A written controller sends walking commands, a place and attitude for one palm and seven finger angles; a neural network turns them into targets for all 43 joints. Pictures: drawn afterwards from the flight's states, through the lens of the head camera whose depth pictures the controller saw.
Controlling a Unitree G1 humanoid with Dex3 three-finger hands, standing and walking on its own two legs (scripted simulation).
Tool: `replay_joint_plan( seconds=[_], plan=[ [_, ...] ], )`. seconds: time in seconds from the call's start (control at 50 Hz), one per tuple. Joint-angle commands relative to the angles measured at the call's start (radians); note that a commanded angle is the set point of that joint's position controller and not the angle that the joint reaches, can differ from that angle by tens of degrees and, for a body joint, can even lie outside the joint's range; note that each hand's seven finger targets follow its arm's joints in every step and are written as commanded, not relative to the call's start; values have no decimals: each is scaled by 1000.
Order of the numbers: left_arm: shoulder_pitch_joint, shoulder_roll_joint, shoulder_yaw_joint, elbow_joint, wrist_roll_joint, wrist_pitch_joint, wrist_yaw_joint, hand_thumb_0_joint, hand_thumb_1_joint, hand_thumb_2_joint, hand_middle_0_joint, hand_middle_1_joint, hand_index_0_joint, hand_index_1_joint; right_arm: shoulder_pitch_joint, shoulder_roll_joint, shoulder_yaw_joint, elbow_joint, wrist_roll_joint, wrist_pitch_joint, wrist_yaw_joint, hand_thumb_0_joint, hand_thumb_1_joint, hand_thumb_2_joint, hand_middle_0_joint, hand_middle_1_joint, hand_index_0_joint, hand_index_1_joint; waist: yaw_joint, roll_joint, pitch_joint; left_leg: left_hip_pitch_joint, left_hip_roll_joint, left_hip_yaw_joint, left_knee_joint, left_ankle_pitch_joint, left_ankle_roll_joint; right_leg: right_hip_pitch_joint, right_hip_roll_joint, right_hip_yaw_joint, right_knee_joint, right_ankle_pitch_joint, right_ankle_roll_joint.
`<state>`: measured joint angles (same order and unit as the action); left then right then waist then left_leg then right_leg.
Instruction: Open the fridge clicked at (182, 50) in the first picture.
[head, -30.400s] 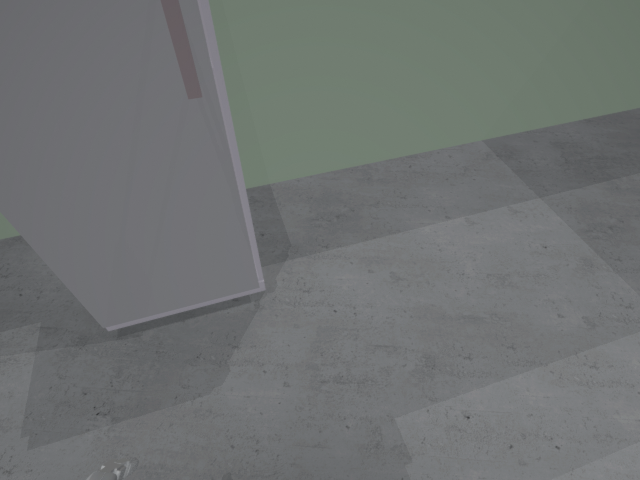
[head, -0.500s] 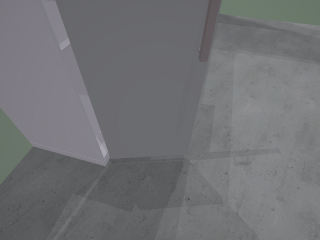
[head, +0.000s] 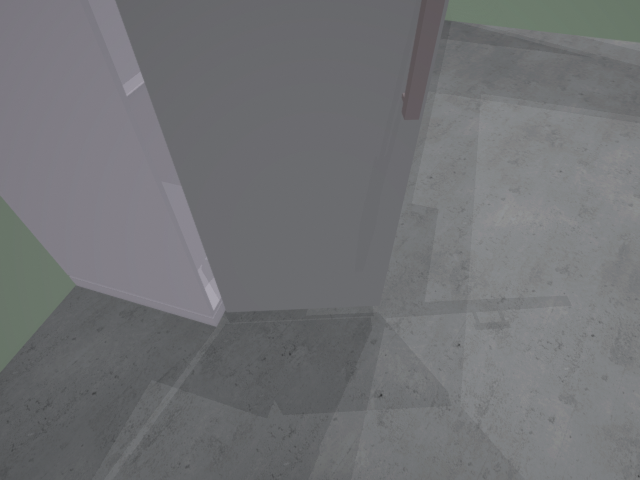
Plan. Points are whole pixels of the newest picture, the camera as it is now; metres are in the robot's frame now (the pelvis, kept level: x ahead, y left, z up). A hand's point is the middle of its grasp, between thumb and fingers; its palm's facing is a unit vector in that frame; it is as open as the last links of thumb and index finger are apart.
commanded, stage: look to check the result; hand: right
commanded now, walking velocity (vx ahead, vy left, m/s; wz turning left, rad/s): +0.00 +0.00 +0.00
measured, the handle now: (419, 48) +0.73 -0.11 +0.20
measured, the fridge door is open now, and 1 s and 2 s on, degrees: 70 70 70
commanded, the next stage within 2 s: stand and wait in 0.42 s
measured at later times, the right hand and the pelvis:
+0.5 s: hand out of the picture +0.04 -0.21 -0.17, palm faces -0.01 +0.97 -0.25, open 7.4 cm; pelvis +0.01 +0.00 +0.00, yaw +0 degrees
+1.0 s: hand out of the picture +0.09 -0.22 -0.16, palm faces -0.02 +0.95 -0.31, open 7.4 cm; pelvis +0.02 +0.02 +0.01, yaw +0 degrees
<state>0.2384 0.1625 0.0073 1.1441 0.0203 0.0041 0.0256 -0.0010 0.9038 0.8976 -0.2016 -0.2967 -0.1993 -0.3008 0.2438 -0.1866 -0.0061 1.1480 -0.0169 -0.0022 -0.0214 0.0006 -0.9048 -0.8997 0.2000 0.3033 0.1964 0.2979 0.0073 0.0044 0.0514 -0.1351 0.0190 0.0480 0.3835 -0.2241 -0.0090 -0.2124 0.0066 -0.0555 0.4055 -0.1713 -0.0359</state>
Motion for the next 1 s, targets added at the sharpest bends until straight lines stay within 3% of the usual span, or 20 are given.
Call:
replay_joint_plan(
  seconds=[0.0, 0.2, 0.28, 0.56, 0.68, 0.98],
  plan=[
    [17, 150, 25, -40, -2, -15, 10, 0, 900, 900, -200, -300, -200, -300, 34, -129, -17, -30, 2, -17, -6, 0, -900, -900, 200, 300, 200, 300, 3, -24, -16, -54, 91, -81, -81, 19, 46, 35, -118, 123, -94, 37, -4],
    [-27, 188, 27, -44, -3, -15, 7, 0, 900, 900, -200, -300, -200, -300, 8, -162, -18, -27, 0, -18, -2, 0, -900, -900, 200, 300, 200, 300, 3, -27, -4, -58, 94, -85, -97, 1, 45, 39, -121, 130, -111, 8, -3],
    [-41, 216, 30, -49, -5, -20, 6, 0, 900, 900, -200, -300, -200, -300, -10, -190, -22, -33, 0, -23, -1, 0, -900, -900, 200, 300, 200, 300, 1, -11, -39, -35, 95, -87, -94, 39, 45, 62, -126, 134, -107, 70, -5],
    [-113, 276, 29, -52, -2, -24, 1, 0, 900, 900, -200, -300, -200, -300, -87, -250, -28, -47, 2, -26, 7, 0, -900, -900, 200, 300, 200, 300, 1, -23, -28, -17, 106, -93, -125, 50, 45, 72, -130, 137, -135, 81, 3],
    [-134, 304, 31, -60, -5, -29, -1, 0, 900, 900, -200, -300, -200, -300, -104, -279, -31, -56, 2, -33, 8, 0, -900, -900, 200, 300, 200, 300, -1, 0, -77, 7, 114, -98, -129, 113, 46, 110, -136, 135, -121, 157, 1],
    [-159, 334, 28, -56, -6, -30, 0, 0, 900, 900, -200, -300, -200, -300, -128, -308, -33, -59, 5, -38, 6, 0, -900, -900, 200, 300, 200, 300, 1, -7, -102, 43, 122, -103, -138, 215, 49, 148, -142, 127, -115, 231, 9]
  ],
)
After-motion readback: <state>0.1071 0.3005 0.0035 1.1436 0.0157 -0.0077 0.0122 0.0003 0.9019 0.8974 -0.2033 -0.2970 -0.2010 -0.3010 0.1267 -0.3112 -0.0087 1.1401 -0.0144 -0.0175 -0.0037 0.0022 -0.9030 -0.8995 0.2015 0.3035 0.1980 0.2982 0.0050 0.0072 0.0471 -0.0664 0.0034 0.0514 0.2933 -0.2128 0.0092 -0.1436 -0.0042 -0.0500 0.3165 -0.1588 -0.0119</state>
